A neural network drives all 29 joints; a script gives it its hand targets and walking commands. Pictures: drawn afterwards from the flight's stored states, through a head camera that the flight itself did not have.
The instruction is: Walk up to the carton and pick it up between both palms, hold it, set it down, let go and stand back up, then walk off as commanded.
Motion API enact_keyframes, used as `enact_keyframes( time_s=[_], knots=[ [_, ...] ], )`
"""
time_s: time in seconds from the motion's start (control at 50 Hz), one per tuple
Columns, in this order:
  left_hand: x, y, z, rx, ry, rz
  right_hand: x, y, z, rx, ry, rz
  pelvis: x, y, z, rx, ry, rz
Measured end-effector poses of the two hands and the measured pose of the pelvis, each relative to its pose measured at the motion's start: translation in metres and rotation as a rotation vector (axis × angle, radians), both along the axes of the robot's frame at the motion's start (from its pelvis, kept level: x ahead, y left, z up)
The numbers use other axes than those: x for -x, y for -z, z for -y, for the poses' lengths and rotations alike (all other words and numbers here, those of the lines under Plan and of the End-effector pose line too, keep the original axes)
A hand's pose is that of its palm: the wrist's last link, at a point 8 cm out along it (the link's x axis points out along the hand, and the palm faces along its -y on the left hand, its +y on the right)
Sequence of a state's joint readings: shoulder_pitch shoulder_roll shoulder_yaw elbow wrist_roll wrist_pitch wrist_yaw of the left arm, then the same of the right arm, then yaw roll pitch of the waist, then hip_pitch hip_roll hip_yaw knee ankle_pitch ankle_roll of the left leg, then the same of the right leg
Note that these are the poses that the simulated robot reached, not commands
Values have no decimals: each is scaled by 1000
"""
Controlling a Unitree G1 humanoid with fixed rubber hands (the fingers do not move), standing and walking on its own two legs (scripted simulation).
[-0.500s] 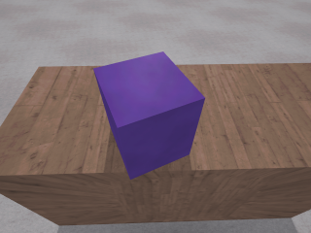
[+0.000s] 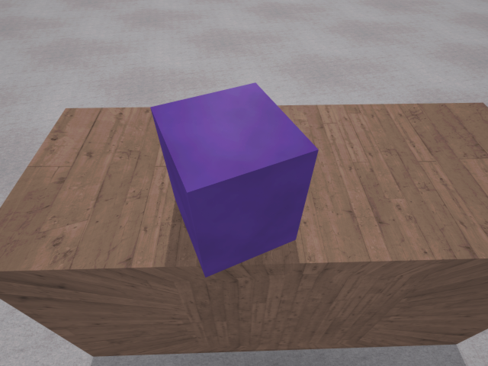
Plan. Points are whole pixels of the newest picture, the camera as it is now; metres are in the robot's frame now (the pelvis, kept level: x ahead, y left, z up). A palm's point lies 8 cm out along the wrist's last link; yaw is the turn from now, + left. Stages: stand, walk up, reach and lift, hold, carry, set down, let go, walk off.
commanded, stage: stand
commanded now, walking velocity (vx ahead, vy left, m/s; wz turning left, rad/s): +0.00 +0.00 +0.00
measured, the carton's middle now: (230, 180) +0.44 +0.04 +0.06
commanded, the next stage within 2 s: none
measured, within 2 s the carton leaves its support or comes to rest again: neither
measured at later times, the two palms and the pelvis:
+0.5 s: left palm out of the picture +0.05 +0.26 -0.13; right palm out of the picture +0.05 -0.28 -0.12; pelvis +0.00 +0.00 +0.00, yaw +0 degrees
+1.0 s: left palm out of the picture +0.04 +0.26 -0.13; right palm out of the picture +0.04 -0.28 -0.12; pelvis -0.01 +0.00 +0.00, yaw +0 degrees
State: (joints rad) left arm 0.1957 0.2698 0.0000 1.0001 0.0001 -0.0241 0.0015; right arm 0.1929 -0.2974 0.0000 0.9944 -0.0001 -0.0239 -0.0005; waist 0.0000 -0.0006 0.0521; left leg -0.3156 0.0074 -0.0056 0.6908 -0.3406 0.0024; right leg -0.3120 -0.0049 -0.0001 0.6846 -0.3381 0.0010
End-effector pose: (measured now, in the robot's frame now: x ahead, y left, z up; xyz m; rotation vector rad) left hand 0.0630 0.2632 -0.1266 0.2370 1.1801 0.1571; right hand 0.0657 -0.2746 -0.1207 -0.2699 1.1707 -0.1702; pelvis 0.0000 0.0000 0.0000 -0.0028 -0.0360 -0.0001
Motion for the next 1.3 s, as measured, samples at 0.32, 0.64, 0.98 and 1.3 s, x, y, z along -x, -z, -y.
enact_keyframes(
  time_s=[0.32, 0.64, 0.98, 1.3],
  knots=[
    [13, 2, -1, 0, -8, -33, 14, 2, 1, 1, 10, -36, 5, -1, 0, 0, 0, 3],
    [13, 1, 0, -1, -11, -53, 12, 1, 3, 4, 9, -46, 1, -3, 1, -1, 0, -9],
    [25, 0, -1, -2, -15, -52, 23, -1, 4, 4, 13, -43, 12, -4, 1, -1, 0, -1],
    [26, -3, 2, -8, -18, -73, 22, -3, 10, 8, 12, -56, 9, -7, 4, -6, 0, -14]
  ],
)
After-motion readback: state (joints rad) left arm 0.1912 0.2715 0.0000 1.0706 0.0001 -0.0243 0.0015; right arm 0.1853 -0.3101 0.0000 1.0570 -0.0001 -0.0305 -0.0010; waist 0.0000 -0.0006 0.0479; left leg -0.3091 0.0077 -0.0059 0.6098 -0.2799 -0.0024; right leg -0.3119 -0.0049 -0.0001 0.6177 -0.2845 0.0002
